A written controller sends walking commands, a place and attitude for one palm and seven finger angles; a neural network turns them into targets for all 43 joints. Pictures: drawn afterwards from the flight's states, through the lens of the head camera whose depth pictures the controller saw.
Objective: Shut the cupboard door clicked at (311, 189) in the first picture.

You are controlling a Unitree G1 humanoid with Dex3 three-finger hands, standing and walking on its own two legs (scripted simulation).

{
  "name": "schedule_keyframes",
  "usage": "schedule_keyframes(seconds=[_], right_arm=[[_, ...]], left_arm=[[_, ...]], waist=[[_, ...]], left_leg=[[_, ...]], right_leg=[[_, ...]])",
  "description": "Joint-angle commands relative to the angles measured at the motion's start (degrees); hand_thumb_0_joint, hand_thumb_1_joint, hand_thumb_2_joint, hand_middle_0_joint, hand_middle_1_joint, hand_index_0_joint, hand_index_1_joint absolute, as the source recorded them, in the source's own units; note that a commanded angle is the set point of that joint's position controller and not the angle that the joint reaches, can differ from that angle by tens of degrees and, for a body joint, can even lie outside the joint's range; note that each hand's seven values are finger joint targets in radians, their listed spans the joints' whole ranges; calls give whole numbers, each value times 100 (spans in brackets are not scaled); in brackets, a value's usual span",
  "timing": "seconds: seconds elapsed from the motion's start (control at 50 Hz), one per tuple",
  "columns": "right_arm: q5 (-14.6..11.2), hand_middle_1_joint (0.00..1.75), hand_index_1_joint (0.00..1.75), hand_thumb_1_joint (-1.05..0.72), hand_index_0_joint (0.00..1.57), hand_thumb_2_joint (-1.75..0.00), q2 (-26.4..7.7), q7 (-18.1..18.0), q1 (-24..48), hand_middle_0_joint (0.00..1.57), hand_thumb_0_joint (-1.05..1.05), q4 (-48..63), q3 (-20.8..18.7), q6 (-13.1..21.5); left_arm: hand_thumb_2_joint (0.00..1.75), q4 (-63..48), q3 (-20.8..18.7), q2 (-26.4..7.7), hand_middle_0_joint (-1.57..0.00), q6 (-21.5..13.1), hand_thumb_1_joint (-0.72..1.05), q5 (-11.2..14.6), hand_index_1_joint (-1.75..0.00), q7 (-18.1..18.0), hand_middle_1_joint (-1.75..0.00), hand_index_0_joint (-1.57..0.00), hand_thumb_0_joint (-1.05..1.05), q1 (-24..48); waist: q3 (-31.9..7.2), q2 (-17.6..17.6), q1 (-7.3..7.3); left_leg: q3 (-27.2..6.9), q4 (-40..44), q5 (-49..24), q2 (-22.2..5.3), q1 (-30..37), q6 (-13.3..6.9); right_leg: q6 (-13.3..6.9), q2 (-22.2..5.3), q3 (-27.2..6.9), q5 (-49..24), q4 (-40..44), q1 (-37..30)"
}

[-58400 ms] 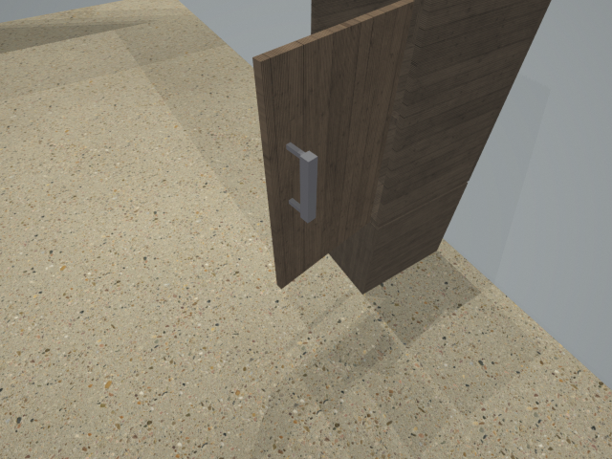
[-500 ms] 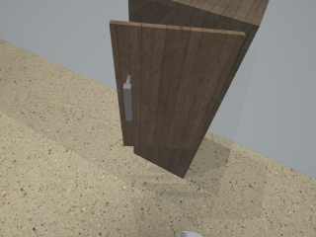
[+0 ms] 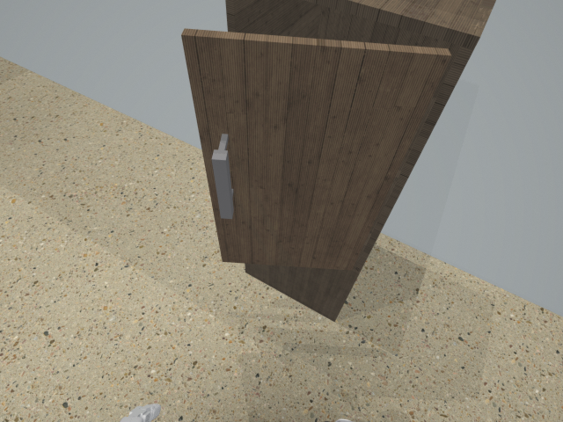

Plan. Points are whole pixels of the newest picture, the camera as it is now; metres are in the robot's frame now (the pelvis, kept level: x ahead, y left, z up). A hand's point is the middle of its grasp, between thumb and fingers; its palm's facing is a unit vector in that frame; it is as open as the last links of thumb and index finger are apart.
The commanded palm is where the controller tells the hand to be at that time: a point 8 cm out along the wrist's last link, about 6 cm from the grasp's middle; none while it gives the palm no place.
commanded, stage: come to a stop and stand still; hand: left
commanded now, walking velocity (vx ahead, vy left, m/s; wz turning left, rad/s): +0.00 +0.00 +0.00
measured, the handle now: (225, 178) +0.49 +0.13 +0.03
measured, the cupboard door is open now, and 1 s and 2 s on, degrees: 27 27 27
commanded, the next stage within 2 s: look again from close up in 0.60 s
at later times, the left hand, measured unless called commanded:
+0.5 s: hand out of the picture -0.01 +0.24 -0.16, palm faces -0.01 -0.98 -0.21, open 7.4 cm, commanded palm none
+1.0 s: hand out of the picture +0.00 +0.23 -0.16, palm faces -0.01 -0.98 -0.18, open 7.3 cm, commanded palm none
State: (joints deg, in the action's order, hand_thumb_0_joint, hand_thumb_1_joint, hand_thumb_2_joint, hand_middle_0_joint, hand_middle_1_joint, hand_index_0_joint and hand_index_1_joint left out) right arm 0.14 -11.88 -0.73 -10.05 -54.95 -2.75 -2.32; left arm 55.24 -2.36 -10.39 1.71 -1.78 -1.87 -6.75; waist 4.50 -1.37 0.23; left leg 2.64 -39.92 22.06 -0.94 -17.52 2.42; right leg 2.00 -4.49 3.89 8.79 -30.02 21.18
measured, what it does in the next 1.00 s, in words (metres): steps on the spot: left foot, then right foot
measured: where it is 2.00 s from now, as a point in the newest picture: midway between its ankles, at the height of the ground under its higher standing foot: outside the picture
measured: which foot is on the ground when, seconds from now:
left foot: up 0.00-0.00, down 0.02-1.00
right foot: down 0.00-0.02, up 0.04-0.22, down 0.24-1.00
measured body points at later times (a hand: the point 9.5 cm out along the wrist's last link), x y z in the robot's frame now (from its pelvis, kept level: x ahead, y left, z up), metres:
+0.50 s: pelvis -0.03 +0.06 +0.01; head -0.03 +0.05 +0.46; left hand -0.01 +0.29 -0.14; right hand +0.00 -0.18 -0.14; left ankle -0.01 +0.10 -0.73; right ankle +0.00 -0.06 -0.73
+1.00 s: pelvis -0.01 +0.06 +0.01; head -0.01 +0.06 +0.46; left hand +0.00 +0.28 -0.14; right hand -0.01 -0.16 -0.15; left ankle -0.01 +0.10 -0.73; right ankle +0.00 -0.06 -0.73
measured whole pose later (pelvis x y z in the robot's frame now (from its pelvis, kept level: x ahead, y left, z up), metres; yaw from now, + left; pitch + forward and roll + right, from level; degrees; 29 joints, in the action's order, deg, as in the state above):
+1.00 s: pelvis -0.01 +0.06 +0.01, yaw -2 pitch -1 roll +0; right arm 0.6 -8.5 -1.8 -17.4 -62.5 0.9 1.0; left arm 61.9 0.9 -8.5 0.0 -0.8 -1.9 -17.2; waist 0.2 0.2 0.0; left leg 7.5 -20.5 12.2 4.4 -8.5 -6.2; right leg -0.1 -0.5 1.0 12.0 -24.4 11.9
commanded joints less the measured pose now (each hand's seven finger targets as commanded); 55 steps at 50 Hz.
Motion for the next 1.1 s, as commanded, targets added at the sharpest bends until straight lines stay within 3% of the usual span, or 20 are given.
schedule_keyframes(seconds=[0.0, 0.02, 0.04, 0.06, 0.1, 0.16, 0.18, 0.2, 0.22, 0.24, 0.26, 0.28, 0.3, 0.32, 0.38, 0.42, 0.48, 0.66, 0.98, 1.08], right_arm=[[111, 30, 30, -90, 20, -90, -886, -43, -493, 20, 0, 775, -177, 281], [183, 30, 30, -90, 20, -90, -1015, -84, -243, 20, 0, 887, -221, 161], [180, 30, 30, -90, 20, -90, -869, -91, -210, 20, 0, 984, -189, 138], [178, 30, 30, -90, 20, -90, -790, -108, -120, 20, 0, 1015, -168, 132], [192, 30, 30, -90, 20, -90, -697, -48, 87, 20, 0, 1090, -103, 122], [181, 30, 30, -90, 20, -90, -764, -40, -210, 20, 0, 1066, -130, 165], [157, 30, 30, -90, 20, -90, -747, -48, -262, 20, 0, 1046, -121, 187], [114, 30, 30, -90, 20, -90, -673, -51, -300, 20, 0, 1037, -91, 209], [55, 30, 30, -90, 20, -90, -529, -47, -358, 20, 0, 1020, -59, 215], [26, 30, 30, -90, 20, -90, -448, -38, -479, 20, 0, 996, -27, 206], [27, 30, 30, -90, 20, -90, -386, -22, -653, 20, 0, 924, -21, 219], [39, 30, 30, -90, 20, -90, -349, -30, -785, 20, 0, 808, -3, 200], [38, 30, 30, -90, 20, -90, -434, -26, -826, 20, 0, 712, -9, 226], [46, 30, 30, -90, 20, -90, -430, -22, -864, 20, 0, 632, -7, 256], [82, 30, 30, -90, 20, -90, -490, -22, -723, 20, 0, 530, 8, 346], [89, 30, 30, -90, 20, -90, -527, -33, -613, 20, 0, 470, 39, 363], [79, 30, 30, -90, 20, -90, -498, -55, -638, 20, 0, 331, 80, 380], [73, 30, 30, -90, 20, -90, -480, -82, -900, 20, 0, -96, 131, 398], [37, 30, 30, -90, 20, -90, -293, -124, -1036, 20, 0, -603, 235, 466], [42, 30, 30, -90, 20, -90, -257, -144, -1014, 20, 0, -695, 252, 482]], left_arm=[[90, -499, -29, -611, -20, 35, 90, 161, -30, -220, -30, -20, 0, -700], [90, -471, -23, -557, -20, 110, 90, 111, -30, -165, -30, -20, 0, -788], [90, -495, -42, -579, -20, 190, 90, 67, -30, -113, -30, -20, 0, -561], [90, -496, -61, -547, -20, 216, 90, 44, -30, -76, -30, -20, 0, -441], [90, -493, -54, -501, -20, 154, 90, 48, -30, -18, -30, -20, 0, -620], [90, -507, -4, -391, -20, 19, 90, 37, -30, 8, -30, -20, 0, -984], [90, -486, -9, -420, -20, -28, 90, 28, -30, 14, -30, -20, 0, -1087], [90, -486, -13, -508, -20, -88, 90, 28, -30, -4, -30, -20, 0, -1226], [90, -497, 8, -639, -20, -154, 90, 8, -30, -24, -30, -20, 0, -1191], [90, -538, 42, -749, -20, -208, 90, 8, -30, -25, -30, -20, 0, -1097], [90, -596, 57, -860, -20, -229, 90, 18, -30, -13, -30, -20, 0, -961], [90, -606, 34, -840, -20, -310, 90, 34, -30, -30, -30, -20, 0, -822], [90, -603, 56, -791, -20, -317, 90, 48, -30, -36, -30, -20, 0, -734], [90, -595, 77, -728, -20, -295, 90, 61, -30, -38, -30, -20, 0, -731], [90, -507, 90, -588, -20, -223, 90, 61, -30, -35, -30, -20, 0, -988], [90, -368, 109, -529, -20, -183, 90, 46, -30, -33, -30, -20, 0, -1190], [90, -212, 124, -487, -20, -163, 90, 32, -30, -23, -30, -20, 0, -1307], [90, 109, 186, -378, -20, -172, 90, 58, -30, -16, -30, -20, 0, -1270], [90, 500, 260, -274, -20, -268, 90, 99, -30, -54, -30, -20, 0, -1312], [90, 588, 268, -252, -20, -278, 90, 103, -30, -66, -30, -20, 0, -1362]], waist=[[-1421, 2850, -18], [-1021, 2583, -63], [-575, 1963, 9], [-110, 1749, 5], [393, 894, -131], [182, 130, -149], [77, 170, -166], [-93, 14, -179], [-79, -308, -77], [-142, -424, 102], [-341, -308, 264], [-611, -1013, 302], [-595, -1049, 318], [-536, -846, 312], [-299, 205, 92], [-169, 409, -35], [-90, 351, -101], [-45, 286, -62], [-156, -18, -1], [-182, 98, 4]], left_leg=[[-1362, 1800, -3778, -1323, 662, -418], [-1034, 1725, -3700, -1502, 429, -878], [-889, 1899, -2866, -1311, -49, -964], [-939, 2045, -2117, -1175, -640, -920], [-940, 2155, -1212, -1112, -1075, -1030], [-1146, 2088, -606, -1195, -418, -1096], [-1070, 1931, -652, -1087, -262, -1031], [-1038, 1700, -371, -924, -277, -881], [-755, 1470, 33, -547, -345, -671], [-454, 1277, 7, -212, -6, -518], [-385, 1288, -219, -61, 533, -485], [-312, 1205, -461, -100, 761, -481], [-330, 1267, -531, -135, 907, -498], [-407, 1461, -631, -209, 1023, -529], [-904, 2358, -281, -629, 497, -624], [-1048, 2692, 44, -758, 134, -632], [-1066, 2839, 142, -765, 78, -634], [-992, 2927, 32, -730, 177, -552], [-618, 2479, -1613, -632, 801, -544], [-551, 2401, -2080, -625, 978, -536]], right_leg=[[-284, -2, -110, 1327, -1463, -206], [-283, 262, -192, 2029, -1984, 207], [-299, 419, -280, 1980, -2365, 284], [-297, 462, -433, 1853, -2629, 305], [-275, 423, -382, 1515, -2473, 205], [-251, 392, -219, 1367, -1091, -69], [-273, 377, -239, 1045, -485, -259], [-358, 304, -552, 672, 161, -548], [-549, -32, -1282, 646, 561, -472], [-809, -463, -1875, 762, 811, -92], [-938, -604, -1971, 975, 932, 191], [-927, -481, -1853, 760, 927, 75], [-867, -418, -1709, 835, 915, 151], [-791, -304, -1525, 966, 856, 233], [-552, 95, -966, 722, 493, -194], [-508, 153, -777, 554, 316, -479], [-497, 121, -695, 505, 388, -585], [-490, 7, -742, 360, 602, -709], [-447, -133, -857, -221, 854, -853], [-447, -140, -863, -369, 845, -880]])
